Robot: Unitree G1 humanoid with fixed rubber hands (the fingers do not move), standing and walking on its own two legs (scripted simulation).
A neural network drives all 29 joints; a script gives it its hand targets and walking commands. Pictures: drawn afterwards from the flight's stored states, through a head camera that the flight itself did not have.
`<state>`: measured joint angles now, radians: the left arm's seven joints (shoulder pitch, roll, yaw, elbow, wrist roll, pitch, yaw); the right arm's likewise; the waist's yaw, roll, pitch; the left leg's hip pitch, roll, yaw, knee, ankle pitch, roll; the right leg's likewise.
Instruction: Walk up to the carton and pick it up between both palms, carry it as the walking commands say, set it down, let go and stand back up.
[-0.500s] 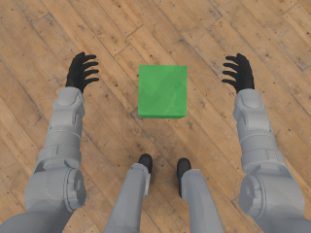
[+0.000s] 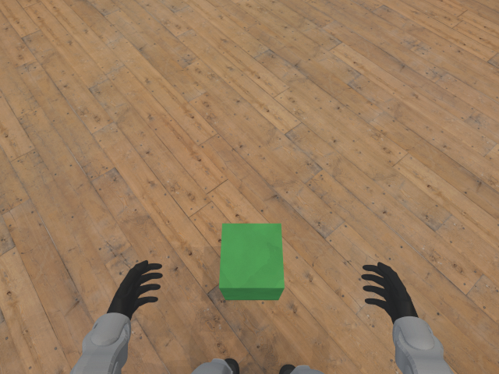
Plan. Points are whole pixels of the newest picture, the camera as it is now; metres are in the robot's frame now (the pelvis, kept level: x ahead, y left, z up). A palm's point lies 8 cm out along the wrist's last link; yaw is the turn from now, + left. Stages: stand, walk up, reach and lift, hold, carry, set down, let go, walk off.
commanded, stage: let go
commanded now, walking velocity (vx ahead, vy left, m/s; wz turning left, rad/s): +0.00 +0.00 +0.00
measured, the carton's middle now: (251, 263) +0.43 +0.03 -0.64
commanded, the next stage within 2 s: stand in 0.56 s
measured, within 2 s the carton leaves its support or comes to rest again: neither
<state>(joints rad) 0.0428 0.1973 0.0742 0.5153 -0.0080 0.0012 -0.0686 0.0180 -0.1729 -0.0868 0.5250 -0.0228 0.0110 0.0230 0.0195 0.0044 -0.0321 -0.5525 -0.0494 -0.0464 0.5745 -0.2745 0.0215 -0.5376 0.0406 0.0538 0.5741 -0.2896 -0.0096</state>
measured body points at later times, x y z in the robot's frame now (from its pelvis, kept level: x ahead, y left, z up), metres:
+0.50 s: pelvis +0.01 -0.01 +0.01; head +0.02 -0.01 +0.46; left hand +0.18 +0.22 -0.06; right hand +0.18 -0.24 -0.06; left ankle -0.01 +0.10 -0.73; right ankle -0.02 -0.11 -0.73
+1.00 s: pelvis +0.02 +0.00 +0.01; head +0.01 +0.01 +0.46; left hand +0.15 +0.29 -0.09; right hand +0.15 -0.30 -0.08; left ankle -0.01 +0.10 -0.73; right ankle -0.02 -0.11 -0.73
